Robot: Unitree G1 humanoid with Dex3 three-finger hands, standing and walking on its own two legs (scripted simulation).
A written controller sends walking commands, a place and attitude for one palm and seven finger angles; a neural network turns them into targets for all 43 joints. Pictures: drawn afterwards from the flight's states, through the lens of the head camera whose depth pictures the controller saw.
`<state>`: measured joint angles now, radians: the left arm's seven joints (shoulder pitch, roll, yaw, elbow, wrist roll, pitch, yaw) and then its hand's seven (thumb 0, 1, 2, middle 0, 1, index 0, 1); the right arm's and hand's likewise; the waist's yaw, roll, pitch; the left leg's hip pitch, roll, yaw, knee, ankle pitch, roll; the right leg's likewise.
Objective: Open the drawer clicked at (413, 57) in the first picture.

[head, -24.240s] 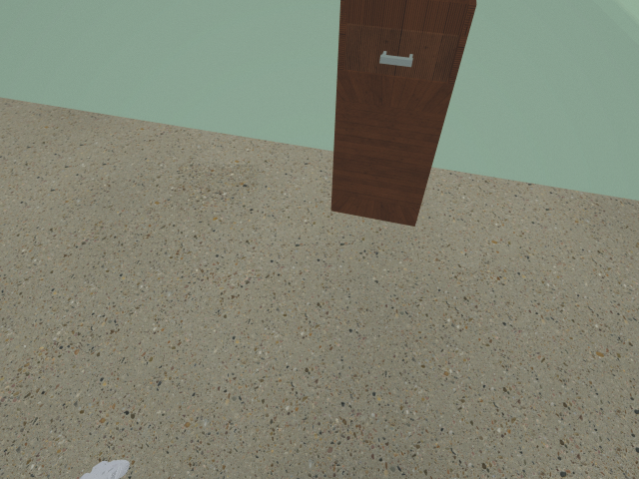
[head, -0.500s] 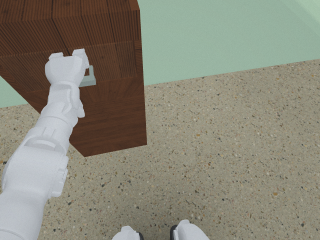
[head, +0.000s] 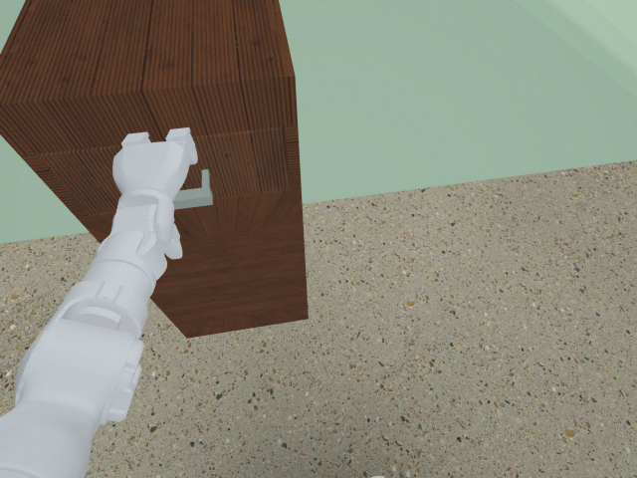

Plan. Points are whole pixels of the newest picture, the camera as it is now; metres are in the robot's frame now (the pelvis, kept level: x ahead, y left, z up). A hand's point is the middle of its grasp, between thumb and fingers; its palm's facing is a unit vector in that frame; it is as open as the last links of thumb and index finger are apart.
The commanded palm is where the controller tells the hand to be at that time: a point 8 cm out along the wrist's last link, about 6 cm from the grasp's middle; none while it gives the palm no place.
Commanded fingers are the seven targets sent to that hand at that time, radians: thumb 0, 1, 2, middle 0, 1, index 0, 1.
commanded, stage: re-aim the fingers above the handle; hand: left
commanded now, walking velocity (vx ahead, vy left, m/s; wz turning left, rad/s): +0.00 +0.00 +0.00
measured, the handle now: (178, 189) +0.54 +0.20 -0.01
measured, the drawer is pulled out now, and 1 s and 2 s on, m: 0.00 0.00 0.00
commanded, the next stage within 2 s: lower the fingers behind the handle in 1.90 s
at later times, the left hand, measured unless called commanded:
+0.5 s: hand (173, 191) +0.49 +0.18 +0.04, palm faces -0.03 -0.02 -1.00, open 13.8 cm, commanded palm +0.47 +0.19 +0.10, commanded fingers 0.00 -0.50 0.30 -0.30 -1.20 -0.30 -1.20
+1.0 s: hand (193, 189) +0.49 +0.15 +0.04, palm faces +0.00 -0.04 -1.00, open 13.8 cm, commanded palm +0.47 +0.17 +0.10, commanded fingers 0.00 -0.50 0.30 -0.30 -1.20 -0.30 -1.20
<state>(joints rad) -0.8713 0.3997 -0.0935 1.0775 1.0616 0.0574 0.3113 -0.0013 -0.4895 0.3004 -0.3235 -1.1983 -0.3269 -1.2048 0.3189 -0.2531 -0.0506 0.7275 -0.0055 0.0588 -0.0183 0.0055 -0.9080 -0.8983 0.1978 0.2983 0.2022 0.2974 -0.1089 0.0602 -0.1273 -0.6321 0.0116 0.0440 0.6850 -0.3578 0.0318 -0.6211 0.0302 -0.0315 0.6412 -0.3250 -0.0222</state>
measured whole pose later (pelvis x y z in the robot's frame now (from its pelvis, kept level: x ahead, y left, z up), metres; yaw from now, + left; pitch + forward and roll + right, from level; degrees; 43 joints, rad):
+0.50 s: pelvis -0.01 +0.00 +0.00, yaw -1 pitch +18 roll -1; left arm -0.90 0.41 -0.06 1.13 1.08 0.07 0.34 0.00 -0.49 0.30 -0.32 -1.20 -0.32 -1.20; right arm 0.37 -0.25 -0.05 0.76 -0.01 0.05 -0.02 0.01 -0.91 -0.90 0.20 0.30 0.20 0.30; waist -0.13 0.06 -0.13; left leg -0.65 0.02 0.06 0.69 -0.35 0.03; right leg -0.64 0.04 -0.01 0.65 -0.31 -0.02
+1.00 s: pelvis -0.01 +0.01 +0.00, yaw -1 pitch +18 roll -1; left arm -0.95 0.33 -0.11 1.15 1.07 0.11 0.38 0.00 -0.49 0.30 -0.32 -1.20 -0.32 -1.20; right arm 0.34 -0.25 -0.05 0.77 -0.01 0.04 0.00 0.01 -0.91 -0.90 0.20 0.30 0.20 0.30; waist -0.14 0.06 -0.13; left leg -0.67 0.01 0.06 0.71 -0.35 0.04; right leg -0.67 0.03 -0.02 0.66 -0.31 -0.01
